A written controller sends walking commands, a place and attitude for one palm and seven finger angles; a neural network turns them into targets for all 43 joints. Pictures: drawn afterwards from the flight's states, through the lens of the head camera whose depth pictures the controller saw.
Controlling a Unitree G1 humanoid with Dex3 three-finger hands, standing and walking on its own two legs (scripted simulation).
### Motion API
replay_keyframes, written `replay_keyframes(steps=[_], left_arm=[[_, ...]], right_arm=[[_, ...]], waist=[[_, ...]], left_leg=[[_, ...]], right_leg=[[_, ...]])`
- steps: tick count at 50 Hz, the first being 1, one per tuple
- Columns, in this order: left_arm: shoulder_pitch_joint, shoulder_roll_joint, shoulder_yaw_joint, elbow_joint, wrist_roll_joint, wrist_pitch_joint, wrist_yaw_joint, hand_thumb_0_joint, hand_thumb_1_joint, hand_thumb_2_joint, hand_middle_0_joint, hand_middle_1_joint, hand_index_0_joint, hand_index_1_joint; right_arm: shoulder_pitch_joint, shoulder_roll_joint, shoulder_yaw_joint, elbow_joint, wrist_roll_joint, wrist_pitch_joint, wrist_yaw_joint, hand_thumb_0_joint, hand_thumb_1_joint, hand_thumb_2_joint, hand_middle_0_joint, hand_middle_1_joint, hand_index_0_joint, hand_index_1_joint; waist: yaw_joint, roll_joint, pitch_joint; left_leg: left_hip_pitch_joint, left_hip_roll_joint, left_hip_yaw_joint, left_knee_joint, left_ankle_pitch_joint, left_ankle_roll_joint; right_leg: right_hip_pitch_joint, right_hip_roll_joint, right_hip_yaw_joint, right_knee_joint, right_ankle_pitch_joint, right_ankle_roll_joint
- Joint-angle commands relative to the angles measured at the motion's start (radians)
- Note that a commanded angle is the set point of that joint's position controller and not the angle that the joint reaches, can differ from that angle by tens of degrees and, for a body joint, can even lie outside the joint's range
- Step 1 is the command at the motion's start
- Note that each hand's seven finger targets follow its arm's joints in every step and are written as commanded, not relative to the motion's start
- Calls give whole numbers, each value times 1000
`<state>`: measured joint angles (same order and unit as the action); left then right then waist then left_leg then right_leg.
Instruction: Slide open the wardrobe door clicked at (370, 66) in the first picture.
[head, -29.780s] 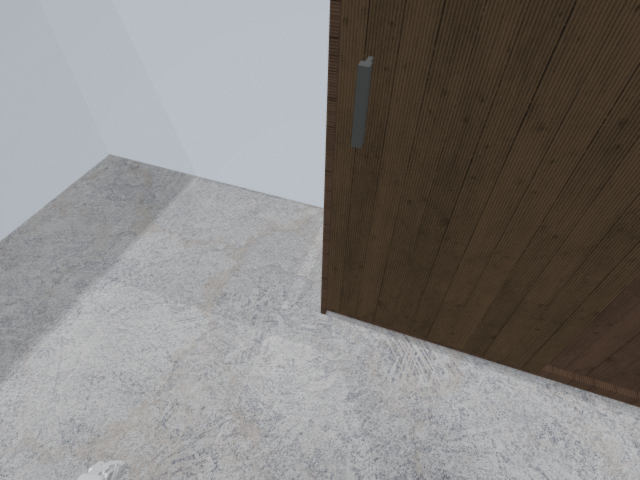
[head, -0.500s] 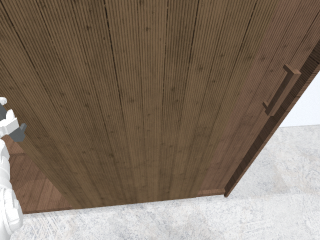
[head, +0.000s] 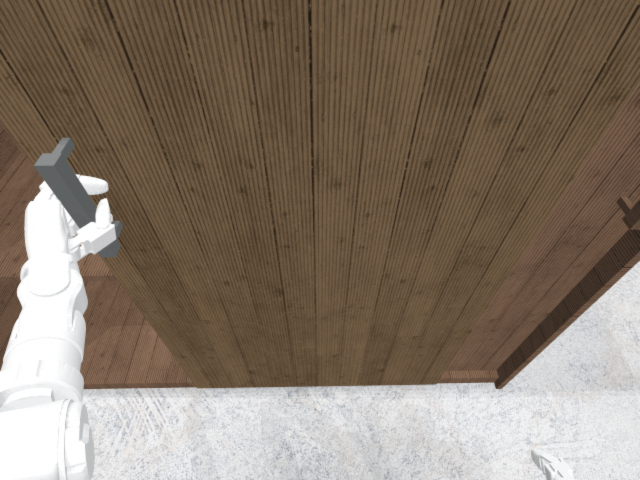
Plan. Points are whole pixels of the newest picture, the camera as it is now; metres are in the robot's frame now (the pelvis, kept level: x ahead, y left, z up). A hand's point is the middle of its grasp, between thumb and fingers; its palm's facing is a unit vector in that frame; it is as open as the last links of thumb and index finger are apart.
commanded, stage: stop walking and hold the door there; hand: left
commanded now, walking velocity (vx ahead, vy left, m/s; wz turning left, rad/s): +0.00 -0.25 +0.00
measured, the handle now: (88, 200) +0.42 +0.33 +0.11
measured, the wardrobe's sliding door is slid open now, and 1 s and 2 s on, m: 0.50 0.50 0.50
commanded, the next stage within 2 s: loosen the grip on the handle in 0.76 s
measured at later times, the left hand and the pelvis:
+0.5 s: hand (104, 227) +0.39 +0.30 +0.10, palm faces +0.42 -0.88 -0.23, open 5.4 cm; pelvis -0.03 +0.00 +0.01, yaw -1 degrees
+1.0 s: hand (102, 226) +0.39 +0.30 +0.10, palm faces +0.41 -0.89 -0.20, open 6.1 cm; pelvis -0.03 -0.01 +0.00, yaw -1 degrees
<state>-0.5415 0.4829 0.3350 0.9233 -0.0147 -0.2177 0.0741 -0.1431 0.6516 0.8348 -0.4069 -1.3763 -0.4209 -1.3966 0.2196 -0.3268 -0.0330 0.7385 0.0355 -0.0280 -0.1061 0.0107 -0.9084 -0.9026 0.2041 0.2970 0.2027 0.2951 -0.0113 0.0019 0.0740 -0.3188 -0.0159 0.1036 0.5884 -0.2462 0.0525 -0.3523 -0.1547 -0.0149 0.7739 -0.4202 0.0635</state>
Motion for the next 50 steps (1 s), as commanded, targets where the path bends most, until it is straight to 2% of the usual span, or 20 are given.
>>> replay_keyframes(steps=[1, 4, 7, 10, 13, 15, 16, 17, 20, 22, 27, 34, 42, 43, 44, 45, 46, 47, 49, 50], left_arm=[[-308, 262, 26, -311, -3, -56, 17, 0, 900, 900, -450, -1400, -450, -1400], [-349, 163, -73, -369, -1, -20, 4, 0, 900, 900, -450, -1400, -450, -1400], [-369, 249, -17, -372, 4, -2, 13, 0, 900, 900, -450, -1400, -450, -1400], [-410, 245, -24, -389, 1, 9, 14, 0, 900, 900, -450, -1400, -450, -1400], [-409, 254, -19, -377, -1, 15, 8, 0, 900, 900, -450, -1400, -450, -1400], [-409, 278, 7, -357, -1, 22, 12, 0, 900, 900, -450, -1400, -450, -1400], [-408, 263, -10, -345, -14, 29, 10, 0, 900, 900, -450, -1400, -450, -1400], [-413, 262, -2, -331, -15, 31, 13, 0, 900, 900, -450, -1400, -450, -1400], [-408, 243, -25, -290, -15, 34, 14, 0, 900, 900, -450, -1400, -450, -1400], [-394, 313, 28, -254, -12, 33, 22, 0, 900, 900, -450, -1400, -450, -1400], [-391, 251, -30, -226, -20, 32, 18, 0, 900, 900, -450, -1400, -450, -1400], [-391, 255, -33, -187, -19, 32, 17, 0, 900, 900, -450, -1400, -450, -1400], [-380, 331, 28, -155, -15, 27, 16, 0, 900, 900, -450, -1400, -450, -1400], [-896, 907, 472, -284, 106, -13, 7, 0, 900, 900, -450, -1400, -450, -1400], [-803, 408, 103, -37, 124, 100, -67, 0, 779, 842, -450, -1400, -450, -1400], [-550, 367, 200, 8, 128, 128, -95, 0, 658, 783, -450, -1400, -450, -1400], [-498, 345, 179, -86, 93, 104, -114, 0, 538, 725, -450, -1400, -450, -1400], [-487, 405, 216, -170, 65, 84, -92, 0, 417, 667, -450, -1400, -450, -1400], [-536, 313, 94, -185, 93, 73, -58, 0, 175, 550, -450, -1400, -450, -1400], [-522, 308, 96, -185, 85, 66, -41, 0, 54, 492, -450, -1400, -450, -1400]], right_arm=[[44, -119, -32, -113, 4, -62, -2, 0, -900, -900, 200, 300, 200, 300], [21, -89, -6, -129, 5, -83, -4, 0, -900, -900, 200, 300, 200, 300], [29, -81, 18, -135, -6, -100, -12, 0, -900, -900, 200, 300, 200, 300], [29, -79, 28, -142, -12, -114, -5, 0, -900, -900, 200, 300, 200, 300], [31, -89, 29, -150, -14, -112, -2, 0, -900, -900, 200, 300, 200, 300], [33, -96, 26, -149, -11, -118, -6, 0, -900, -900, 200, 300, 200, 300], [36, -102, 22, -150, 1, -114, -8, 0, -900, -900, 200, 300, 200, 300], [35, -102, 22, -150, 4, -109, -10, 0, -900, -900, 200, 300, 200, 300], [44, -104, 23, -141, 5, -101, -15, 0, -900, -900, 200, 300, 200, 300], [54, -117, 20, -133, 6, -94, -22, 0, -900, -900, 200, 300, 200, 300], [58, -121, 17, -128, 6, -90, -30, 0, -900, -900, 200, 300, 200, 300], [76, -131, 10, -119, 7, -87, -31, 0, -900, -900, 200, 300, 200, 300], [85, -137, 9, -117, 11, -73, -32, 0, -900, -900, 200, 300, 200, 300], [135, -166, -83, -171, -17, -92, 25, 0, -900, -900, 200, 300, 200, 300], [52, -151, -38, -134, -58, -123, 36, 0, -900, -900, 200, 300, 200, 300], [146, -134, -62, -126, -25, -135, 41, 0, -900, -900, 200, 300, 200, 300], [121, -132, -51, -129, -33, -147, 40, 0, -900, -900, 200, 300, 200, 300], [107, -144, -49, -126, -43, -132, 44, 0, -900, -900, 200, 300, 200, 300], [82, -118, -33, -137, -38, -112, 45, 0, -900, -900, 200, 300, 200, 300], [84, -119, -32, -143, -34, -106, 46, 0, -900, -900, 200, 300, 200, 300]], waist=[[-12, 82, -321], [-19, 156, -323], [-13, 210, -349], [-10, 223, -378], [-11, 162, -409], [-20, 130, -413], [-15, 39, -408], [-13, 25, -403], [-17, 98, -393], [-13, 118, -376], [-16, 147, -321], [-19, 120, -332], [-13, 109, -345], [13, 59, -237], [-88, -1, -505], [-51, -24, -536], [2, 108, -537], [2, 155, -505], [-41, 124, -379], [-39, 99, -364]], left_leg=[[303, 321, -361, -195, 571, 128], [286, 295, -285, -237, 355, 105], [310, 284, -286, -251, 309, 95], [328, 280, -283, -236, 281, 71], [271, 232, -237, -163, 284, 10], [249, 197, -210, -157, 225, -30], [220, 200, -213, -137, 249, -15], [211, 199, -194, -115, 282, -12], [225, 205, -199, -126, 267, -13], [199, 217, -229, -144, 284, -4], [165, 228, -253, -192, 204, 0], [168, 209, -209, -146, 258, -15], [176, 205, -185, -108, 346, -17], [111, 131, -100, -51, 250, 10], [175, 16, -44, -93, 448, 16], [261, 21, -81, -32, 575, 21], [329, 37, -88, -24, 645, -6], [347, 50, -97, -38, 534, -7], [244, 46, -100, -49, 251, 1], [209, 46, -106, -57, 146, 3]], right_leg=[[-136, 96, -29, 278, -120, -29], [-88, 104, -14, 193, -48, -32], [-21, 126, -17, -3, -40, -41], [65, 148, -23, -186, 5, -53], [208, 127, -2, -400, 145, -74], [197, 90, 17, -368, 212, -87], [231, 86, 37, -362, 252, -83], [223, 65, 58, -362, 298, -84], [171, 62, 58, -350, 265, -80], [181, 77, 46, -344, 241, -76], [171, 91, 44, -357, 172, -75], [175, 65, 70, -379, 246, -80], [182, 56, 74, -365, 360, -76], [75, 51, 140, -413, 359, -50], [53, 172, -21, -251, 659, -109], [-36, 184, -53, -236, 582, -94], [-25, 170, -43, -263, 549, -94], [-62, 178, -32, -282, 440, -85], [-144, 177, -34, -291, 274, -90], [-158, 176, -30, -293, 208, -88]])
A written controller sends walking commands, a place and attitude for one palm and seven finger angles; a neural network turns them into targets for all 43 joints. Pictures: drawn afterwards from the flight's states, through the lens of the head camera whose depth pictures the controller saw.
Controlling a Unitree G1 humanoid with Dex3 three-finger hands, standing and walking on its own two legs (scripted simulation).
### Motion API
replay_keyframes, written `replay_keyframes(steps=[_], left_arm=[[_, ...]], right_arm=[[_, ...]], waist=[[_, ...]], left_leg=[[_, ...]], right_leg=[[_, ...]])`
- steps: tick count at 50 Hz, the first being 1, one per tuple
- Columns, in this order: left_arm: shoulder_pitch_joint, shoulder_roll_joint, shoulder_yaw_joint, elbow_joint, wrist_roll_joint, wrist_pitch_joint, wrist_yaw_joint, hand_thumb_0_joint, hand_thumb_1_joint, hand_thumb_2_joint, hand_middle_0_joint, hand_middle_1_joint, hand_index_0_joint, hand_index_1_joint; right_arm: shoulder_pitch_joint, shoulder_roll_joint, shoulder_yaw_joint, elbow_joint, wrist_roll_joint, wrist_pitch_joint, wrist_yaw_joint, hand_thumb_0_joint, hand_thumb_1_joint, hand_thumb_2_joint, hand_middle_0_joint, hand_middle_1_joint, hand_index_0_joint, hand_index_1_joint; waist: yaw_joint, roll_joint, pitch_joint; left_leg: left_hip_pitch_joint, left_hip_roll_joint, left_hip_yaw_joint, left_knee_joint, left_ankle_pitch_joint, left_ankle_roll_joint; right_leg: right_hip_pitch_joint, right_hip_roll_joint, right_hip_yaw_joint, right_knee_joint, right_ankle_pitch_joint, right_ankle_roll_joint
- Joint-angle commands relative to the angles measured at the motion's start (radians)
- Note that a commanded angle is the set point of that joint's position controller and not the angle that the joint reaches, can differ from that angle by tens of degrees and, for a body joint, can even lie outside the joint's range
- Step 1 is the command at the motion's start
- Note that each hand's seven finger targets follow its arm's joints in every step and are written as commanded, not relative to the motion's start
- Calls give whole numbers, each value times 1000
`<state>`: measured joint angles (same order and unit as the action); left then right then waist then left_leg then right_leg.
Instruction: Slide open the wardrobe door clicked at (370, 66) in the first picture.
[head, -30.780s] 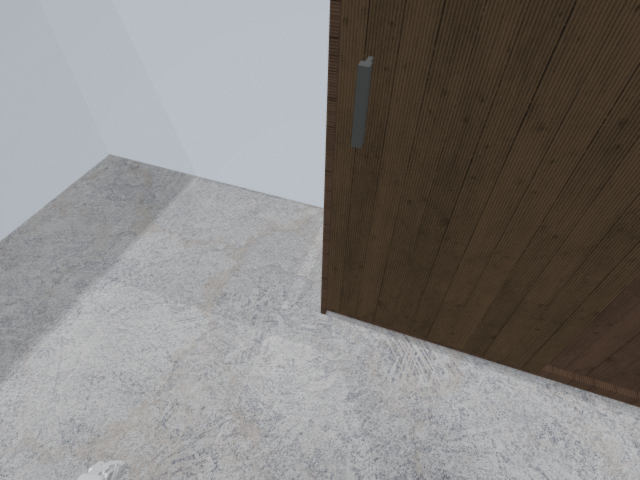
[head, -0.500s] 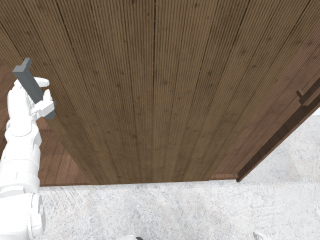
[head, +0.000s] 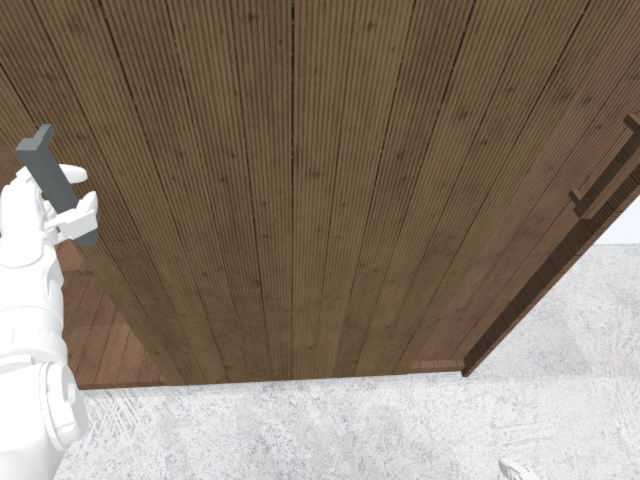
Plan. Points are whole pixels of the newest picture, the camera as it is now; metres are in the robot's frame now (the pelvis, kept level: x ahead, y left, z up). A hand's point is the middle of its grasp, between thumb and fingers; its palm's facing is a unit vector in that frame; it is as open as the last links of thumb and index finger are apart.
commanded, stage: loosen the grip on the handle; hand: left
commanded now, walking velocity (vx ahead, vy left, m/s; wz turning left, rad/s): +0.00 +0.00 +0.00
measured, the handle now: (68, 188) +0.45 +0.35 +0.10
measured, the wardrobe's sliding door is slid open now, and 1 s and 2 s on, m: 0.50 0.50 0.50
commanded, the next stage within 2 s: slip the hand off the handle in 0.44 s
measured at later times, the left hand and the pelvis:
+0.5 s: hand (78, 216) +0.42 +0.32 +0.09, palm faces +0.44 -0.88 -0.20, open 13.5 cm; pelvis +0.01 +0.01 -0.01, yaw +0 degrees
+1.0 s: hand (30, 220) +0.41 +0.38 +0.09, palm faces +0.46 -0.86 -0.22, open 14.0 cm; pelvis +0.01 +0.01 -0.01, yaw +1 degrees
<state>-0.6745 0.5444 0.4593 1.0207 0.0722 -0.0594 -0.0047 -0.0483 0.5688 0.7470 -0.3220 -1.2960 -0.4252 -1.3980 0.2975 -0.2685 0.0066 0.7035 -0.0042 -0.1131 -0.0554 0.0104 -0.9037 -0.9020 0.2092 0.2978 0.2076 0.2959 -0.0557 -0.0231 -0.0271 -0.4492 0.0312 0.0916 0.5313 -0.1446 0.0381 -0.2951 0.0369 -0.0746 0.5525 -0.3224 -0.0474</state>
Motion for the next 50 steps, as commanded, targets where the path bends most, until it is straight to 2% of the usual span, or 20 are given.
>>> replay_keyframes(steps=[1, 2, 3, 5, 11, 12, 13, 15, 18, 22, 25, 28, 31, 35, 37, 39, 42, 44, 47, 50], left_arm=[[-380, 285, 17, -289, -24, -106, 57, 0, -67, 433, -450, -1400, -450, -1400], [-399, 323, 31, -311, -30, -113, 67, 0, -188, 375, -450, -1400, -450, -1400], [-425, 284, -16, -308, -34, -109, 71, 0, -308, 317, -450, -1400, -450, -1400], [-418, 293, -20, -298, -35, -100, 78, 0, -550, 200, -423, -1367, -423, -1367], [-443, 312, -25, -284, -54, -67, 76, 0, -550, 200, -343, -1267, -343, -1267], [-470, 305, -41, -324, -50, -71, 76, 0, -550, 200, -330, -1250, -330, -1250], [-369, 338, 6, -284, -46, -65, 74, 0, -550, 200, -317, -1233, -317, -1233], [-384, 278, -37, -351, -59, -71, 65, 0, -550, 200, -290, -1200, -290, -1200], [-339, 287, -6, -357, -91, -58, 63, 0, -550, 200, -250, -1150, -250, -1150], [-324, 307, 7, -401, -77, -39, 73, 0, -550, 200, -250, -1150, -250, -1150], [-273, 242, -24, -433, -84, -19, 79, 0, -550, 200, -250, -1150, -250, -1150], [-280, 300, 12, -420, -83, -8, 84, 0, -550, 200, -250, -1150, -250, -1150], [-288, 366, 57, -403, -73, -9, 83, 0, -550, 200, -250, -1150, -250, -1150], [-344, 361, 26, -337, -62, -15, 54, 0, -550, 200, -250, -1150, -250, -1150], [-348, 433, 76, -304, -60, -33, 41, 0, -550, 200, -250, -1150, -250, -1150], [-376, 405, 42, -298, -61, -49, 20, 0, -550, 200, -250, -1150, -250, -1150], [-363, 461, 75, -270, -61, -71, -8, 0, -550, 200, -250, -1150, -250, -1150], [-358, 427, 42, -258, -63, -75, -26, 0, -550, 200, -250, -1150, -250, -1150], [-379, 488, 73, -200, -71, -82, -51, 0, -550, 200, -250, -1150, -250, -1150], [-417, 512, 77, -195, -63, -94, -70, 0, -550, 200, -250, -1150, -250, -1150]], right_arm=[[-9, -183, -70, -116, 8, -15, -14, 0, -900, -900, 200, 300, 200, 300], [-6, -187, -68, -115, 13, -9, -18, 0, -900, -900, 200, 300, 200, 300], [-17, -176, -61, -117, 15, -10, -22, 0, -900, -900, 200, 300, 200, 300], [-17, -177, -56, -116, 22, -8, -29, 0, -900, -900, 200, 300, 200, 300], [6, -175, -48, -100, 31, -5, -53, 0, -900, -900, 200, 300, 200, 300], [13, -175, -49, -97, 27, -6, -54, 0, -900, -900, 200, 300, 200, 300], [27, -176, -54, -95, 25, -3, -55, 0, -900, -900, 200, 300, 200, 300], [27, -170, -53, -100, 25, -2, -51, 0, -900, -900, 200, 300, 200, 300], [35, -172, -55, -91, 27, 1, -55, 0, -900, -900, 200, 300, 200, 300], [40, -168, -53, -92, 27, 6, -57, 0, -900, -900, 200, 300, 200, 300], [34, -162, -55, -100, 29, 5, -52, 0, -900, -900, 200, 300, 200, 300], [31, -166, -46, -103, 31, 11, -59, 0, -900, -900, 200, 300, 200, 300], [25, -167, -42, -109, 31, 16, -67, 0, -900, -900, 200, 300, 200, 300], [34, -167, -35, -110, 30, 15, -71, 0, -900, -900, 200, 300, 200, 300], [52, -174, -36, -104, 28, 17, -76, 0, -900, -900, 200, 300, 200, 300], [53, -171, -35, -105, 27, 17, -74, 0, -900, -900, 200, 300, 200, 300], [71, -177, -36, -103, 27, 26, -73, 0, -900, -900, 200, 300, 200, 300], [75, -178, -37, -106, 29, 28, -70, 0, -900, -900, 200, 300, 200, 300], [90, -190, -35, -97, 32, 36, -75, 0, -900, -900, 200, 300, 200, 300], [101, -195, -40, -92, 31, 41, -79, 0, -900, -900, 200, 300, 200, 300]], waist=[[16, 75, -270], [16, 104, -309], [5, 121, -293], [7, 127, -281], [-1, 106, -274], [-5, 129, -315], [22, 117, -320], [6, 126, -329], [10, 85, -322], [20, 131, -324], [21, 124, -329], [17, 87, -287], [24, 109, -272], [1, 111, -255], [7, 103, -293], [-1, 134, -304], [5, 153, -325], [-4, 159, -324], [-12, 122, -284], [-20, 154, -303]], left_leg=[[302, -3, -93, 5, 8, 24], [294, -8, -89, -2, -39, 20], [281, -11, -88, -1, -86, 19], [258, -13, -96, -4, -153, 18], [230, -7, -100, 21, -107, 23], [258, -10, -100, 25, -82, 23], [255, -8, -101, 29, -48, 21], [291, -5, -108, 38, 11, 20], [281, -2, -109, 43, 35, 23], [296, -2, -115, 47, 80, 20], [327, 5, -131, 41, 81, 13], [272, 2, -131, 34, 48, 18], [244, -4, -121, 41, 33, 20], [237, -4, -133, 36, -37, 18], [229, -6, -130, 49, -18, 21], [247, -7, -130, 61, 10, 20], [242, -9, -126, 78, 43, 22], [259, -5, -135, 78, 38, 20], [202, -7, -135, 80, -6, 26], [225, -3, -151, 78, -23, 23]], right_leg=[[-174, -23, 37, -81, 97, 19], [-174, -20, 52, -77, 56, 25], [-193, -20, 55, -74, 25, 29], [-209, -22, 61, -74, -22, 30], [-195, -28, 67, -75, 19, 32], [-194, -22, 66, -69, 38, 34], [-181, -20, 60, -61, 56, 27], [-194, -15, 48, -48, 103, 28], [-180, -12, 49, -52, 132, 34], [-177, -12, 44, -38, 161, 29], [-196, -9, 34, -34, 144, 27], [-181, -11, 39, -41, 132, 31], [-167, -16, 48, -45, 126, 29], [-219, -14, 45, -42, 72, 34], [-195, -13, 51, -39, 85, 32], [-212, -13, 48, -30, 102, 32], [-204, -11, 53, -23, 128, 31], [-236, -7, 45, -19, 112, 30], [-236, -7, 52, -30, 90, 34], [-273, -6, 46, -20, 69, 31]])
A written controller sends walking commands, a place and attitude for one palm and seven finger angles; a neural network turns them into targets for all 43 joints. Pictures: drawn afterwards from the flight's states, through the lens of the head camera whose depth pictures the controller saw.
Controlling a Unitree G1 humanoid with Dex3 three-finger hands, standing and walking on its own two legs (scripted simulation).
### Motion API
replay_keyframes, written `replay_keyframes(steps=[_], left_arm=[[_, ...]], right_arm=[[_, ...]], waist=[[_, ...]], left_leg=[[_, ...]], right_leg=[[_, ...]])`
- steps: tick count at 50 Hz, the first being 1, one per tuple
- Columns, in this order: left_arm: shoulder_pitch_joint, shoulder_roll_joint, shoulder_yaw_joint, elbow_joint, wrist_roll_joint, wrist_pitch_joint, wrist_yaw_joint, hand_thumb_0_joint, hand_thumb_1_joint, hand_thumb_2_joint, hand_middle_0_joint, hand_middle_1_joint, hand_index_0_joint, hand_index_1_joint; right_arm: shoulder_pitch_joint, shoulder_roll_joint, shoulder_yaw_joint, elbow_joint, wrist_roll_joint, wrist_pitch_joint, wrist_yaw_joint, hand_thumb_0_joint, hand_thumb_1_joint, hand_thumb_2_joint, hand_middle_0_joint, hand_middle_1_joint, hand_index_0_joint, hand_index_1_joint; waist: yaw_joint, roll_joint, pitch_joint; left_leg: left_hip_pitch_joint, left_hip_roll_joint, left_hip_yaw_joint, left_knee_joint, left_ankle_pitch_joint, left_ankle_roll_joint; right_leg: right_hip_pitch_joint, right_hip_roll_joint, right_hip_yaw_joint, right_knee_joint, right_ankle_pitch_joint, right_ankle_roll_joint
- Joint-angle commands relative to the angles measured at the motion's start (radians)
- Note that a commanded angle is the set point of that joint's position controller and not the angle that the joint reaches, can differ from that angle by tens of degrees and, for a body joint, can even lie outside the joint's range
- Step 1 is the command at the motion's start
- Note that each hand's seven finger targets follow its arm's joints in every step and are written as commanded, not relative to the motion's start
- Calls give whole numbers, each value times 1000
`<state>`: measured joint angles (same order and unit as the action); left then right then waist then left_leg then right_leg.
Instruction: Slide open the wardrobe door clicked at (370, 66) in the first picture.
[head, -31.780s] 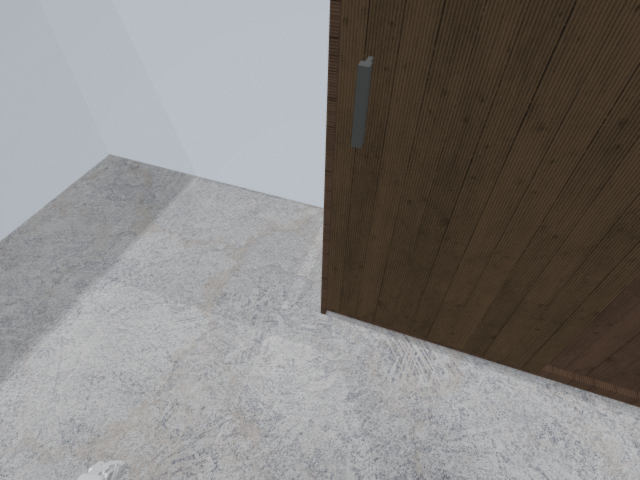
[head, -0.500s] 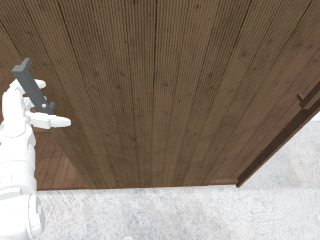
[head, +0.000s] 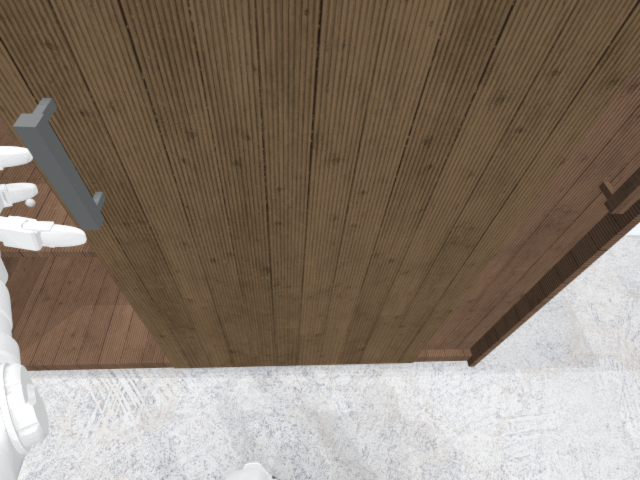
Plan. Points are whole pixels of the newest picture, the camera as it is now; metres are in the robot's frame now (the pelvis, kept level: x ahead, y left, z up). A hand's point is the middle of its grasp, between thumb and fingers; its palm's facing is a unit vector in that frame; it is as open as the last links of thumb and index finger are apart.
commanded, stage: slip the hand off the handle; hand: left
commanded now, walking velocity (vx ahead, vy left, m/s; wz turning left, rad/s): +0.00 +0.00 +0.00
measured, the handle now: (71, 168) +0.46 +0.32 +0.12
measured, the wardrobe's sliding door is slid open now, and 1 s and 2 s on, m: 0.50 0.50 0.50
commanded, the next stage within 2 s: draw the hand back to the body in 0.82 s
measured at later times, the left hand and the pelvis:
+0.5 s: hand (3, 240) +0.36 +0.37 +0.09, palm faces +0.45 -0.87 -0.21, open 14.6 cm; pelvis +0.01 +0.02 +0.00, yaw -1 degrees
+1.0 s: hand out of the picture +0.28 +0.36 +0.11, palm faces +0.45 -0.87 -0.17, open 14.7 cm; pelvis +0.00 +0.00 +0.01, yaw +2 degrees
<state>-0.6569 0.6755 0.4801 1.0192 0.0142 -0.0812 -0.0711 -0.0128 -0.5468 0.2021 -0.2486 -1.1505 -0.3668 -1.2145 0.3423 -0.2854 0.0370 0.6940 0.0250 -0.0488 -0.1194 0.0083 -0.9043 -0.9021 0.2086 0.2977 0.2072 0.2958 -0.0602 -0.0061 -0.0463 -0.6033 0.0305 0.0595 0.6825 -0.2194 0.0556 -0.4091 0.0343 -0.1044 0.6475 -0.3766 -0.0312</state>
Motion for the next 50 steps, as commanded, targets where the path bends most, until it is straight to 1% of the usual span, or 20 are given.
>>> replay_keyframes(steps=[1, 3, 6, 7, 9, 12, 15, 19, 23, 24, 27, 30, 32, 35, 39, 40, 41, 47, 48, 50], left_arm=[[-436, 391, 61, -202, -8, -82, -7, 0, -550, 200, -250, -1150, -250, -1150], [-424, 400, 63, -192, -3, -88, -16, 0, -550, 200, -250, -1150, -250, -1150], [-376, 423, 85, -129, -8, -88, -37, 0, -550, 200, -250, -1150, -250, -1150], [-365, 429, 88, -151, -11, -90, -48, 0, -550, 200, -250, -1150, -250, -1150], [-272, 371, 66, -202, -27, -88, -67, 0, -550, 200, -250, -1150, -250, -1150], [-195, 366, 99, -304, -61, -85, -69, 0, -550, 200, -250, -1150, -250, -1150], [-78, 309, 105, -429, -93, -60, -47, 0, -550, 200, -250, -1150, -250, -1150], [61, 300, 150, -609, -113, -20, -13, 0, -550, 200, -250, -1150, -250, -1150], [154, 262, 151, -725, -124, 21, 6, 0, -550, 200, -250, -1150, -250, -1150], [146, 226, 123, -743, -129, 32, 7, 0, -550, 200, -250, -1150, -250, -1150], [125, 227, 120, -754, -129, 52, 11, 0, -550, 200, -250, -1150, -250, -1150], [105, 133, 26, -779, -134, 69, -1, 0, -550, 200, -250, -1150, -250, -1150], [80, 161, 39, -778, -132, 71, -1, 0, -550, 200, -250, -1150, -250, -1150], [170, 131, 30, -765, -141, 81, -11, 0, -550, 200, -250, -1150, -250, -1150], [219, 143, 51, -825, -145, 71, -11, 0, -550, 200, -250, -1150, -250, -1150], [226, 120, 34, -843, -152, 71, -13, 0, -550, 200, -250, -1150, -250, -1150], [271, 154, 78, -826, -155, 71, -9, 0, -550, 200, -250, -1150, -250, -1150], [182, 186, 85, -829, -153, 58, -16, 0, -550, 200, -250, -1150, -250, -1150], [215, 88, 30, -870, -267, -5, -134, 0, -550, 200, -250, -1150, -250, -1150], [244, 181, 101, -833, -318, -63, -249, 0, -550, 200, -250, -1150, -250, -1150]], right_arm=[[59, -178, -69, -85, 1, -21, -17, 0, -900, -900, 200, 300, 200, 300], [73, -181, -71, -78, -2, -18, -14, 0, -900, -900, 200, 300, 200, 300], [82, -184, -68, -82, -2, -9, -16, 0, -900, -900, 200, 300, 200, 300], [85, -187, -71, -86, -2, -8, -12, 0, -900, -900, 200, 300, 200, 300], [79, -180, -79, -105, 2, -4, -6, 0, -900, -900, 200, 300, 200, 300], [67, -179, -84, -125, 8, -4, -2, 0, -900, -900, 200, 300, 200, 300], [31, -171, -89, -149, 13, -13, 5, 0, -900, -900, 200, 300, 200, 300], [-14, -158, -89, -176, 17, -32, 7, 0, -900, -900, 200, 300, 200, 300], [-50, -139, -78, -190, 19, -53, 0, 0, -900, -900, 200, 300, 200, 300], [-65, -135, -73, -190, 22, -60, -3, 0, -900, -900, 200, 300, 200, 300], [-78, -134, -67, -179, 22, -76, -20, 0, -900, -900, 200, 300, 200, 300], [-108, -125, -55, -179, 27, -100, -30, 0, -900, -900, 200, 300, 200, 300], [-106, -129, -52, -167, 27, -110, -37, 0, -900, -900, 200, 300, 200, 300], [-126, -122, -46, -172, 29, -124, -36, 0, -900, -900, 200, 300, 200, 300], [-149, -114, -41, -182, 28, -138, -32, 0, -900, -900, 200, 300, 200, 300], [-157, -111, -38, -185, 29, -142, -30, 0, -900, -900, 200, 300, 200, 300], [-148, -112, -42, -181, 28, -142, -31, 0, -900, -900, 200, 300, 200, 300], [-162, -112, -33, -169, 29, -153, -37, 0, -900, -900, 200, 300, 200, 300], [-143, -123, -32, -167, 36, -170, -40, 0, -900, -900, 200, 300, 200, 300], [-157, -122, -26, -159, 42, -188, -51, 0, -900, -900, 200, 300, 200, 300]], waist=[[-7, 160, -296], [-12, 163, -331], [-7, 130, -282], [4, 152, -329], [21, 184, -358], [42, 172, -374], [57, 174, -361], [80, 178, -357], [79, 171, -303], [69, 176, -276], [60, 159, -238], [47, 172, -216], [47, 164, -215], [66, 135, -213], [86, 162, -228], [80, 151, -221], [88, 114, -210], [71, 161, -183], [28, 135, -234], [57, 125, -230]], left_leg=[[386, -4, -118, -67, 70, 6], [412, -1, -125, -63, 87, 5], [356, -5, -116, -53, 88, 12], [376, -5, -113, -54, 107, 9], [428, 0, -115, -50, 161, 4], [450, 7, -129, -61, 180, 2], [476, 13, -143, -74, 198, -2], [480, 14, -137, -86, 226, -1], [472, 19, -145, -107, 198, -4], [475, 21, -154, -118, 152, -6], [462, 19, -167, -140, 64, -10], [487, 21, -194, -164, -27, -16], [491, 19, -198, -170, -34, -19], [482, 10, -189, -173, -25, -20], [492, 3, -176, -170, 24, -20], [491, 1, -170, -168, 19, -18], [464, -2, -157, -161, 33, -14], [435, -16, -130, -150, 0, -8], [482, -12, -122, -135, 62, -11], [465, -18, -109, -111, 85, -3]], right_leg=[[-150, -3, 77, -114, 133, 10], [-163, 2, 74, -107, 136, 13], [-155, 2, 75, -110, 140, 12], [-145, 5, 75, -103, 149, 13], [-151, 10, 67, -96, 171, 8], [-142, 18, 58, -93, 173, 6], [-143, 19, 48, -90, 173, 6], [-102, 18, 48, -91, 187, 8], [-96, 17, 44, -97, 173, 11], [-113, 16, 44, -101, 155, 13], [-114, 13, 48, -114, 126, 11], [-139, 4, 49, -118, 96, 11], [-126, 2, 51, -127, 98, 6], [-97, -2, 48, -135, 100, 5], [-62, -3, 48, -141, 123, -1], [-64, -3, 48, -144, 124, 3], [-39, 0, 50, -155, 134, 1], [-52, -4, 64, -162, 103, 5], [-17, -2, 66, -172, 140, 2], [-8, 1, 76, -167, 164, 5]])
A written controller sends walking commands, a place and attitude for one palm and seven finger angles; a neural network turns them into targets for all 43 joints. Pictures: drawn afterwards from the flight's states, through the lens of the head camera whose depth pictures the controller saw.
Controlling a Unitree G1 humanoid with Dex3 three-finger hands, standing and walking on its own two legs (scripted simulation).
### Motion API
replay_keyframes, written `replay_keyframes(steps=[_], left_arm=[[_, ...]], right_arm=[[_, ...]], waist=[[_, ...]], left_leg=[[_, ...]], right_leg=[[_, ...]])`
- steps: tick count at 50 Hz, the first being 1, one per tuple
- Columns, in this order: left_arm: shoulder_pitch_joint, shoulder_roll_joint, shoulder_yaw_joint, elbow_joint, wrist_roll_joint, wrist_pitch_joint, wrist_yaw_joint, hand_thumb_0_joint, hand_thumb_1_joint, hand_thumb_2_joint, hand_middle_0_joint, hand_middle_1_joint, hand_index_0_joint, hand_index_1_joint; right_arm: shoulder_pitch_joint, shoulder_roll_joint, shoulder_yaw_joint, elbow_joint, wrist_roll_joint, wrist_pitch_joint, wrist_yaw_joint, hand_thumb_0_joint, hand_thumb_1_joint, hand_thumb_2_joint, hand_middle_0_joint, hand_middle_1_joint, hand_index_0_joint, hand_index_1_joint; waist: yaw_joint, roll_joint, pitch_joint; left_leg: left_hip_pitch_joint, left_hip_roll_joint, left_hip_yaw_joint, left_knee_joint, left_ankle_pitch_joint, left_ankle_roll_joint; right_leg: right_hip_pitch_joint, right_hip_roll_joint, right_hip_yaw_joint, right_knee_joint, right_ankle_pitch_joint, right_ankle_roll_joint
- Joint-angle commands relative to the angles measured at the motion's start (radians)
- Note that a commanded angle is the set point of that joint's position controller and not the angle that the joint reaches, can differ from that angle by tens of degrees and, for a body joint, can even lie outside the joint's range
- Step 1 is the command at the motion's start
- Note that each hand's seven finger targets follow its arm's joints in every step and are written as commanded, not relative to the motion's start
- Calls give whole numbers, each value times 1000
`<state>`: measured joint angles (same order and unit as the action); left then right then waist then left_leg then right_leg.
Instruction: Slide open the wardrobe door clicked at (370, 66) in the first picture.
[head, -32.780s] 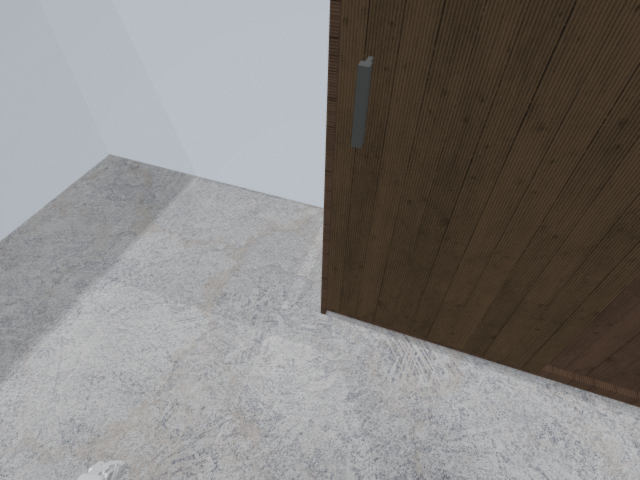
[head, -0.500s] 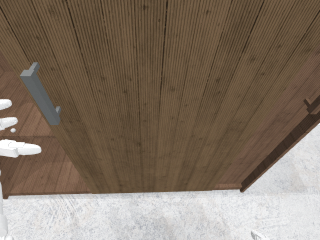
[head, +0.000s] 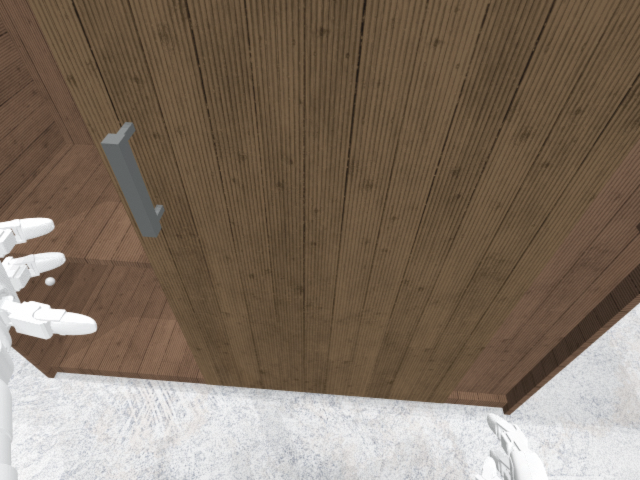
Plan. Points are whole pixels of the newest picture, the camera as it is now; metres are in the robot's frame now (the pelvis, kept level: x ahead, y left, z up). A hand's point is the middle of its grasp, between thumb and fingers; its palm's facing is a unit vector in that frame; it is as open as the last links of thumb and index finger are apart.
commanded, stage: draw the hand back to the body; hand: left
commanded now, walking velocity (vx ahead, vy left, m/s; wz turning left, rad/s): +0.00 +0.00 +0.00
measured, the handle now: (140, 182) +0.47 +0.31 +0.11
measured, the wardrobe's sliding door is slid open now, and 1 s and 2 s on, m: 0.50 0.50 0.50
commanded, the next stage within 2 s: step back with the hand held close in 1.52 s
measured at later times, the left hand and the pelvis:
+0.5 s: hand (46, 314) +0.23 +0.31 +0.13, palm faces +0.18 -0.97 -0.15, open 14.4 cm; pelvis -0.01 +0.01 +0.00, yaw -2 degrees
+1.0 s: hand (61, 297) +0.23 +0.27 +0.17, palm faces +0.41 -0.83 -0.37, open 10.2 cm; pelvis +0.02 +0.01 +0.02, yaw -4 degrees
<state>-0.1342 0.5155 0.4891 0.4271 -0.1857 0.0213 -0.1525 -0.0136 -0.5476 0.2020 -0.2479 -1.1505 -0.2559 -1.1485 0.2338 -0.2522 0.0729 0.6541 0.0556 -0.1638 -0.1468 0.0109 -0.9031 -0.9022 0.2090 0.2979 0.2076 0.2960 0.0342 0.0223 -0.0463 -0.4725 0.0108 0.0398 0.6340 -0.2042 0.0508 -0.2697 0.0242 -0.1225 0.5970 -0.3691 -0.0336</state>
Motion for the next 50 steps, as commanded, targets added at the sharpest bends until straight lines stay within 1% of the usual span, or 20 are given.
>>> replay_keyframes(steps=[1, 5, 6, 9, 14, 19, 22, 23, 24, 25, 26, 28, 30, 32, 36, 37, 41, 45, 46, 50], left_arm=[[-268, 354, 101, -236, -139, -186, -219, 0, -550, 200, -250, -1150, -250, -1150], [-133, 393, 169, -163, -234, -219, -429, 0, -550, 200, -250, -1150, -250, -1150], [-114, 430, 215, -133, -245, -213, -450, 0, -550, 200, -250, -1150, -250, -1150], [-31, 399, 224, -152, -268, -162, -451, 0, -550, 200, -250, -1150, -250, -1150], [-4, 296, 144, -326, -261, -145, -378, 0, -550, 200, -250, -1150, -250, -1150], [43, 265, 137, -450, -254, -127, -320, 0, -477, 235, -247, -1107, -247, -1107], [42, 269, 137, -541, -243, -110, -292, 0, -369, 287, -244, -1044, -244, -1044], [-2, 353, 137, -590, -51, -145, -83, 0, -332, 305, -242, -1023, -242, -1023], [94, 206, 53, -556, -36, -143, 9, 0, -296, 322, -241, -1001, -241, -1001], [148, 162, 30, -588, -6, -147, 76, 0, -260, 340, -240, -980, -240, -980], [165, 158, 23, -657, 16, -159, 125, 0, -224, 357, -239, -959, -239, -959], [176, 174, 32, -780, 54, -169, 199, 0, -151, 393, -236, -916, -236, -916], [217, 128, -1, -805, 76, -170, 243, 0, -79, 428, -234, -874, -234, -874], [254, 73, -40, -789, 83, -161, 268, 0, -6, 462, -231, -831, -231, -831], [261, 99, -20, -859, 112, -167, 291, 0, 139, 533, -226, -746, -226, -746], [299, 57, -52, -876, 107, -163, 292, 0, 175, 550, -225, -725, -225, -725], [360, 68, -32, -891, 110, -155, 288, 0, 320, 620, -220, -640, -220, -640], [395, 56, -40, -978, 111, -152, 284, 0, 465, 690, -215, -555, -215, -555], [432, 67, -24, -972, 111, -149, 283, 0, 501, 707, -214, -534, -214, -534], [488, 44, -37, -1024, 103, -146, 275, 0, 646, 777, -209, -449, -209, -449]], right_arm=[[-46, -156, -59, -120, 12, -80, -25, 0, -900, -900, 200, 300, 200, 300], [-56, -170, -56, -156, 22, -111, -17, 0, -900, -900, 200, 300, 200, 300], [-50, -173, -61, -156, 22, -115, -13, 0, -900, -900, 200, 300, 200, 300], [-48, -166, -69, -196, 28, -135, 10, 0, -900, -900, 200, 300, 200, 300], [-61, -157, -74, -222, 35, -165, 22, 0, -900, -900, 200, 300, 200, 300], [-79, -150, -71, -209, 35, -193, 8, 0, -900, -900, 200, 300, 200, 300], [-97, -144, -63, -199, 32, -206, 3, 0, -900, -900, 200, 300, 200, 300], [-96, -149, -70, -164, -13, -182, 23, 0, -900, -900, 200, 300, 200, 300], [-118, -138, -67, -166, -15, -174, 23, 0, -900, -900, 200, 300, 200, 300], [-123, -135, -73, -162, -11, -161, 25, 0, -900, -900, 200, 300, 200, 300], [-123, -140, -74, -157, -14, -152, 28, 0, -900, -900, 200, 300, 200, 300], [-120, -138, -74, -158, -21, -139, 33, 0, -900, -900, 200, 300, 200, 300], [-128, -127, -73, -154, -23, -127, 36, 0, -900, -900, 200, 300, 200, 300], [-137, -120, -76, -145, -24, -111, 35, 0, -900, -900, 200, 300, 200, 300], [-150, -124, -74, -138, -32, -89, 40, 0, -900, -900, 200, 300, 200, 300], [-149, -111, -74, -142, -34, -84, 43, 0, -900, -900, 200, 300, 200, 300], [-168, -113, -74, -148, -37, -56, 51, 0, -900, -900, 200, 300, 200, 300], [-167, -103, -73, -161, -44, -40, 64, 0, -900, -900, 200, 300, 200, 300], [-172, -107, -75, -161, -47, -38, 63, 0, -900, -900, 200, 300, 200, 300], [-171, -98, -78, -174, -47, -22, 72, 0, -900, -900, 200, 300, 200, 300]], waist=[[-32, 117, -228], [-20, 80, -178], [-4, 79, -163], [19, 65, -159], [10, 88, -129], [6, 59, -94], [15, 120, -89], [25, 126, 23], [3, 110, 71], [8, 109, 60], [16, 90, 7], [19, 140, -84], [15, 118, -67], [7, 63, -17], [24, 108, -48], [19, 115, -46], [33, 47, -17], [36, 108, -38], [43, 67, -41], [39, 62, -28]], left_leg=[[327, -1, -81, -53, 83, 5], [273, -4, -84, -39, 83, 5], [244, -7, -77, -24, 90, 7], [220, -1, -81, -38, 60, 3], [259, 11, -87, -65, -17, 3], [283, 19, -100, -101, -77, 4], [309, 19, -107, -132, -88, 2], [261, 10, -132, -170, -189, -11], [248, 21, -142, -206, -271, -22], [273, 31, -153, -230, -323, -23], [293, 33, -154, -246, -316, -18], [346, 32, -152, -256, -249, -20], [371, 40, -154, -282, -252, -23], [358, 50, -156, -312, -265, -23], [414, 48, -152, -330, -176, -27], [422, 50, -149, -330, -138, -30], [426, 51, -130, -335, -68, -30], [463, 47, -122, -326, 29, -42], [462, 48, -111, -319, 70, -37], [463, 43, -89, -304, 106, -35]], right_leg=[[-132, 7, 105, -117, 185, 6], [-132, -5, 134, -109, 222, 31], [-122, -11, 156, -112, 234, 40], [-134, -19, 157, -116, 183, 48], [-176, -12, 150, -139, 52, 48], [-182, -6, 139, -162, 3, 47], [-156, -3, 120, -164, 15, 32], [-204, -15, 159, -250, -29, 11], [-205, -33, 140, -243, -63, 7], [-185, -34, 134, -240, -79, 5], [-130, -32, 127, -236, -41, 1], [-62, -33, 123, -212, 27, -5], [-55, -26, 119, -212, 34, -2], [-40, -23, 119, -226, 26, 1], [10, -19, 115, -238, 92, -5], [27, -24, 114, -236, 105, -6], [51, -16, 110, -265, 135, -4], [76, -17, 107, -266, 178, -6], [88, -15, 107, -276, 199, -5], [87, -17, 107, -283, 205, 0]])
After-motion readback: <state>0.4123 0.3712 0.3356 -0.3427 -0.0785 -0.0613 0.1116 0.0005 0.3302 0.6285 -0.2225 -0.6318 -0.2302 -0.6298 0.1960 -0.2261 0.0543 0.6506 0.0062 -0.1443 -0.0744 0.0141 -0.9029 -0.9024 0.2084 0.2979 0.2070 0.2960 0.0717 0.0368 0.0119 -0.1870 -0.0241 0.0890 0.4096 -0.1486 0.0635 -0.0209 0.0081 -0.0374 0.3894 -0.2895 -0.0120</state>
